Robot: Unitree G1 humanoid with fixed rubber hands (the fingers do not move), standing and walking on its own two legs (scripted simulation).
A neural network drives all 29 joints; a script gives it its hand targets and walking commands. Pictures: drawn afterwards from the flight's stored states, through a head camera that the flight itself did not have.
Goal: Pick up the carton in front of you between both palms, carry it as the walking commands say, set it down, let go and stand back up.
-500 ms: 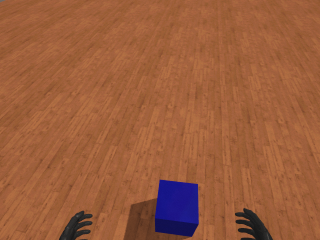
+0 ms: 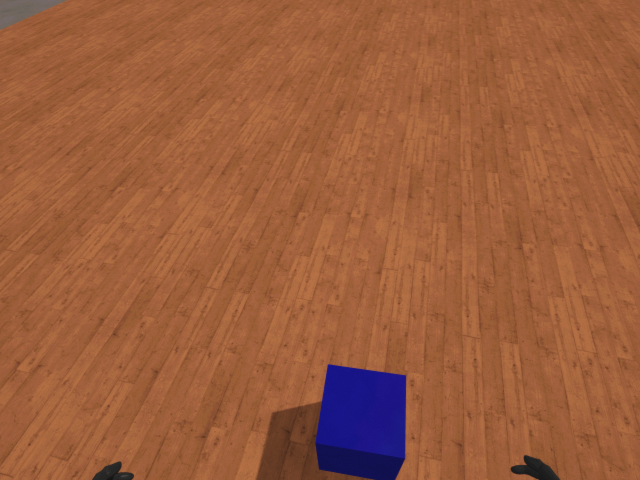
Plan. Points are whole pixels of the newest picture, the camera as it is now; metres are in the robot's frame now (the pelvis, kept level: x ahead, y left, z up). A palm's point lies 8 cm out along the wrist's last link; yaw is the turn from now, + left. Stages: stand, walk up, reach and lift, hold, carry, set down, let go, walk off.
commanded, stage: stand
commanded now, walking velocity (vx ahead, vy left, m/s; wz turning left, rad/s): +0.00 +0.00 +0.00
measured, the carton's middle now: (361, 424) +0.42 -0.08 -0.64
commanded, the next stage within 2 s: none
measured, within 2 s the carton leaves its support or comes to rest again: neither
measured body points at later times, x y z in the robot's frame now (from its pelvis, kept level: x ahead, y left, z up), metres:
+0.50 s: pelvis -0.01 +0.00 +0.01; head -0.01 -0.02 +0.46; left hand +0.11 +0.30 -0.09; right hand +0.10 -0.30 -0.11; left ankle -0.08 +0.13 -0.73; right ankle +0.00 -0.11 -0.73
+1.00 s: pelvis -0.02 +0.00 +0.01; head -0.02 -0.01 +0.46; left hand +0.08 +0.31 -0.10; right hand +0.07 -0.31 -0.11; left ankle -0.08 +0.13 -0.73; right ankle +0.00 -0.11 -0.73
